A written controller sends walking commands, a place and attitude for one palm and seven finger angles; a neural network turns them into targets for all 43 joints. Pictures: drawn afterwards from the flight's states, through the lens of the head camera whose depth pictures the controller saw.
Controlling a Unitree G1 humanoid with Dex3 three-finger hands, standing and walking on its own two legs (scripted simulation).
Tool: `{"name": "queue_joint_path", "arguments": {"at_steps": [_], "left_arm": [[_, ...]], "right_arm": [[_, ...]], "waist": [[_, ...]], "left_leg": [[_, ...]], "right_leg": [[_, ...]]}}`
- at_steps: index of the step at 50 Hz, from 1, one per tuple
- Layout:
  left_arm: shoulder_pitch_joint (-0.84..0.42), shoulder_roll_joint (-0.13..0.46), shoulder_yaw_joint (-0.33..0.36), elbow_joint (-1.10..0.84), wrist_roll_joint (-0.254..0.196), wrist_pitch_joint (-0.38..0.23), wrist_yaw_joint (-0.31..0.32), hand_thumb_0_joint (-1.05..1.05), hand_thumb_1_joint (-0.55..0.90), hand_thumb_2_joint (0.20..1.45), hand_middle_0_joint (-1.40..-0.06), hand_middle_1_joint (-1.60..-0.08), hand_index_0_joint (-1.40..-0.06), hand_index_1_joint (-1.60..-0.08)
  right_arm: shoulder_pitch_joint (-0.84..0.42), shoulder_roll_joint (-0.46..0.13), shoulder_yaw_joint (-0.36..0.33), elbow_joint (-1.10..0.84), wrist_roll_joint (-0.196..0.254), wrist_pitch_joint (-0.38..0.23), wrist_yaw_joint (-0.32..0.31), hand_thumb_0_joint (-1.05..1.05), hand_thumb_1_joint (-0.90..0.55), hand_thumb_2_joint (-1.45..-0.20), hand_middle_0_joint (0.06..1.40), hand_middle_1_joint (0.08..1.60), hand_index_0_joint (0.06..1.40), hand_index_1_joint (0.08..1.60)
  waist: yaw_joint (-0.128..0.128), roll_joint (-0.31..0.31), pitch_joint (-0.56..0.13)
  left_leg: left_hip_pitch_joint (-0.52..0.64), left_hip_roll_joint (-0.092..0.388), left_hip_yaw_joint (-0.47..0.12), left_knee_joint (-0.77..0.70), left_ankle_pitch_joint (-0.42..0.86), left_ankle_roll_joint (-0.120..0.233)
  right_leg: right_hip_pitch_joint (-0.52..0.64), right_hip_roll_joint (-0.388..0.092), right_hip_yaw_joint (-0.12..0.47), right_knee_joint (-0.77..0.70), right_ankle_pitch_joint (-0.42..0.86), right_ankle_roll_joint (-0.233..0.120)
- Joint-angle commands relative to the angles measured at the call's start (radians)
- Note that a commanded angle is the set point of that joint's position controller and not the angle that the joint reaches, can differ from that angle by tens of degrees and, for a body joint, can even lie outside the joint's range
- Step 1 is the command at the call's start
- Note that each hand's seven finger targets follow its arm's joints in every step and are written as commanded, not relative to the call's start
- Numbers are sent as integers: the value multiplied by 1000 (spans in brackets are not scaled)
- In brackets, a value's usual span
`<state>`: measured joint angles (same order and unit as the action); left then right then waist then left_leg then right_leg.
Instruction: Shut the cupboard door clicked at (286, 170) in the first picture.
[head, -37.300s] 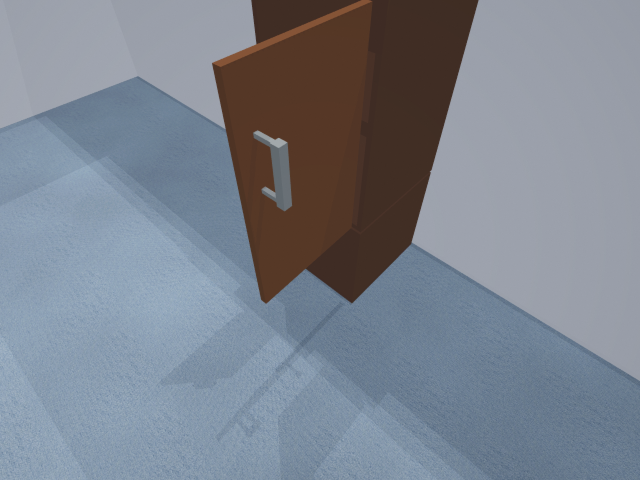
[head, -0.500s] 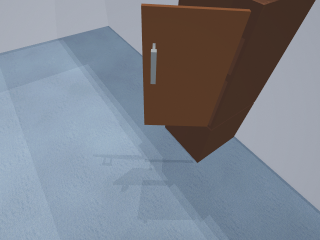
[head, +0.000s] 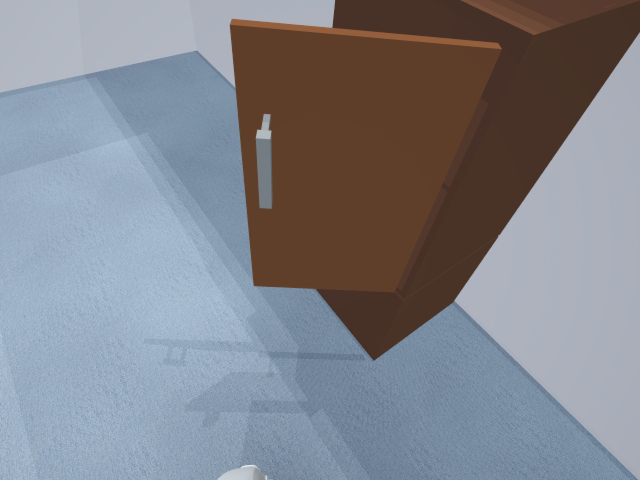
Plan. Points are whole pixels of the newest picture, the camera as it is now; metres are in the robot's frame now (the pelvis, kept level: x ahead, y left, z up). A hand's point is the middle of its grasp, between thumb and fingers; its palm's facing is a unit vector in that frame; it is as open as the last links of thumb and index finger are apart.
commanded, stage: come to a stop and stand still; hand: left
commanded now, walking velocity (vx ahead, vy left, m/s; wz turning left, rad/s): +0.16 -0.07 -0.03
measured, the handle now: (266, 163) +0.54 +0.11 +0.08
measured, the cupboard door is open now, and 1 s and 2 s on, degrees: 54 54 54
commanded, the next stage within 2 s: look again from close up in 1.36 s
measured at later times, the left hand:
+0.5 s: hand out of the picture +0.15 +0.14 -0.15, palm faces +0.02 -0.97 -0.24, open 7.4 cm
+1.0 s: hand out of the picture +0.07 +0.19 -0.16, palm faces +0.02 -0.97 -0.23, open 7.4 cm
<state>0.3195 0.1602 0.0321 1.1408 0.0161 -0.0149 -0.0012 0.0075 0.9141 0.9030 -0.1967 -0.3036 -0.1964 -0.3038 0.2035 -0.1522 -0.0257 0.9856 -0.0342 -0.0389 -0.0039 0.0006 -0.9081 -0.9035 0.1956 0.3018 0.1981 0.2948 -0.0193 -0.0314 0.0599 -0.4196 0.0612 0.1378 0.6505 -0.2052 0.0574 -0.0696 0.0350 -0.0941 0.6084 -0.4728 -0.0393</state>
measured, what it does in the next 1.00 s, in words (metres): steps on the spot: right foot, then left foot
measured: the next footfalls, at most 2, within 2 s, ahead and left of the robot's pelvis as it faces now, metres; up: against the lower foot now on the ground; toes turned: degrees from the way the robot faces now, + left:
right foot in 0.30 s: +0.15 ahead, -0.19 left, +0.00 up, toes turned -3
left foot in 0.66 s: +0.10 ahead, +0.09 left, +0.00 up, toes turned +3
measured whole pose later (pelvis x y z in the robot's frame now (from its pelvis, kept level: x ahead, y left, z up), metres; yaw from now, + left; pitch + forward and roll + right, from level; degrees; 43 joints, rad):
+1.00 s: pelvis +0.06 +0.00 +0.02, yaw -1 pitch +0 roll +1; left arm 0.24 0.19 0.02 1.09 0.02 0.02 0.03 0.01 0.91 0.90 -0.19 -0.30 -0.19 -0.30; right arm 0.19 -0.15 -0.02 1.04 0.00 0.01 -0.03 0.00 -0.92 -0.90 0.20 0.30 0.20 0.30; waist 0.02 -0.02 0.04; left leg -0.23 -0.03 0.09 0.47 -0.25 0.05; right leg -0.14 -0.02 0.02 0.46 -0.33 0.01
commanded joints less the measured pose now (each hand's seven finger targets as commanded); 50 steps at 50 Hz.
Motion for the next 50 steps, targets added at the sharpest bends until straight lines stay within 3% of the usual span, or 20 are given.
{"name": "queue_joint_path", "arguments": {"at_steps": [1, 3, 7, 13, 16, 17, 18, 21, 26, 30, 31, 32, 33, 34, 37, 43, 46, 48, 49, 50], "left_arm": [[-35, 97, 21, -118, 5, -4, 6, 0, 900, 900, -200, -300, -200, -300], [-68, 72, 27, -121, 12, -3, -9, 0, 900, 900, -200, -300, -200, -300], [-18, 5, 11, -100, 3, 24, 2, 0, 900, 900, -200, -300, -200, -300], [16, 85, 23, -100, 9, 35, 18, 0, 900, 900, -200, -300, -200, -300], [-32, 197, 37, -136, 20, 27, 26, 0, 900, 900, -200, -300, -200, -300], [-46, 232, 42, -137, 17, 21, 27, 0, 900, 900, -200, -300, -200, -300], [-41, 236, 46, -131, 13, 12, 31, 0, 900, 900, -200, -300, -200, -300], [-63, 226, 57, -144, 17, 17, 48, 0, 900, 900, -200, -300, -200, -300], [-82, 224, 67, -174, 23, 21, 53, 0, 900, 900, -200, -300, -200, -300], [-118, 218, 64, -174, 18, 29, 44, 0, 900, 900, -200, -300, -200, -300], [-120, 202, 60, -177, 7, 34, 44, 0, 900, 900, -200, -300, -200, -300], [-92, 150, 49, -190, -1, 44, 42, 0, 900, 900, -200, -300, -200, -300], [-98, 100, 35, -204, -3, 54, 40, 0, 900, 900, -200, -300, -200, -300], [-136, 114, 34, -207, 3, 69, 43, 0, 900, 900, -200, -300, -200, -300], [-112, 122, 37, -167, 2, 74, 34, 0, 900, 900, -200, -300, -200, -300], [-102, 93, 7, -139, -3, 51, 29, 0, 900, 900, -200, -300, -200, -300], [-14, 92, 0, -94, -2, 34, 34, 0, 900, 900, -200, -300, -200, -300], [-34, 121, -8, -80, 1, 16, 38, 0, 900, 900, -200, -300, -200, -300], [-46, 127, -11, -83, -1, 15, 36, 0, 900, 900, -200, -300, -200, -300], [-58, 117, -8, -74, 0, 10, 36, 0, 900, 900, -200, -300, -200, -300]], "right_arm": [[277, -264, -58, 33, 0, 11, -41, 0, -900, -900, 200, 300, 200, 300], [176, -184, -41, -1, -2, 0, -39, 0, -900, -900, 200, 300, 200, 300], [80, -144, -20, 1, 5, -5, -43, 0, -900, -900, 200, 300, 200, 300], [24, -160, -41, 15, 24, 37, -34, 0, -900, -900, 200, 300, 200, 300], [74, -109, -48, 4, 29, 62, -14, 0, -900, -900, 200, 300, 200, 300], [101, -77, -49, 3, 28, 75, -15, 0, -900, -900, 200, 300, 200, 300], [89, -90, -49, -1, 25, 85, -19, 0, -900, -900, 200, 300, 200, 300], [56, -122, -52, -16, 32, 82, -22, 0, -900, -900, 200, 300, 200, 300], [0, -108, -40, -50, 30, 81, -10, 0, -900, -900, 200, 300, 200, 300], [88, -103, -38, -21, 30, 70, -11, 0, -900, -900, 200, 300, 200, 300], [121, -125, -36, -9, 28, 61, -9, 0, -900, -900, 200, 300, 200, 300], [108, -194, -45, -22, 20, 50, -8, 0, -900, -900, 200, 300, 200, 300], [77, -256, -54, -49, 10, 54, -12, 0, -900, -900, 200, 300, 200, 300], [38, -243, -50, -59, 3, 56, -24, 0, -900, -900, 200, 300, 200, 300], [-25, -186, -24, -61, 6, 48, -43, 0, -900, -900, 200, 300, 200, 300], [48, -178, -27, -7, 19, 38, -42, 0, -900, -900, 200, 300, 200, 300], [42, -155, -24, 14, 31, 34, -39, 0, -900, -900, 200, 300, 200, 300], [53, -117, -16, 22, 41, 32, -30, 0, -900, -900, 200, 300, 200, 300], [65, -111, -13, 31, 38, 32, -25, 0, -900, -900, 200, 300, 200, 300], [77, -103, -10, 47, 31, 37, -24, 0, -900, -900, 200, 300, 200, 300]], "waist": [[-78, 247, -87], [-34, 133, 1], [25, 125, -62], [59, 152, -53], [30, -8, -15], [15, -121, -48], [39, -244, -83], [51, -193, -137], [60, -174, -158], [12, -188, -152], [-5, -113, -153], [9, 113, -148], [9, 304, -90], [-2, 247, -29], [43, 227, 3], [12, 177, -86], [43, 94, -105], [6, 25, -48], [-3, 52, -46], [-6, -32, -44]], "left_leg": [[352, 411, -590, -414, -43, 155], [210, 342, -452, -458, -129, 122], [158, 232, -165, -365, 368, 91], [116, 152, -100, -234, 230, 23], [75, -8, -33, -60, -111, -63], [86, -55, -12, 59, -213, -83], [57, -56, -55, 198, -373, -86], [-64, -59, -158, 425, -386, -88], [-37, -57, -147, 290, -327, -107], [178, -71, -84, -122, -92, -100], [286, -50, -91, -254, 38, -95], [349, 107, -257, -314, 194, -52], [215, 268, -384, -358, 356, 38], [108, 273, -383, -385, 326, 89], [130, 191, -292, -348, 412, 90], [327, 177, -270, -324, 467, 102], [287, 125, -255, -267, 371, 50], [238, 39, -202, -284, 117, -30], [269, 22, -199, -308, 111, -41], [278, 21, -190, -299, 156, -44]], "right_leg": [[-502, -57, 131, 640, -70, -13], [-494, -115, 132, 597, 50, 10], [-276, -111, 81, 235, 102, 56], [-120, -81, 40, -79, 367, 66], [-178, -274, 255, -178, 627, -29], [-163, -375, 344, -233, 743, -92], [-130, -411, 382, -252, 894, -144], [14, -415, 329, -173, 1105, -188], [18, -376, 250, -177, 980, -154], [-93, -300, 209, -130, 733, -79], [-165, -265, 187, -85, 597, -38], [-287, -158, 115, 10, 303, 22], [-303, -80, 56, 117, -39, 65], [-287, -65, 111, 245, -82, 62], [-308, -64, 166, 359, 1, 57], [-216, -62, 96, 65, 47, 62], [-62, -71, 114, -229, 291, 48], [-82, -172, 225, -287, 389, 1], [-116, -176, 218, -270, 388, -5], [-113, -151, 210, -257, 420, -6]]}}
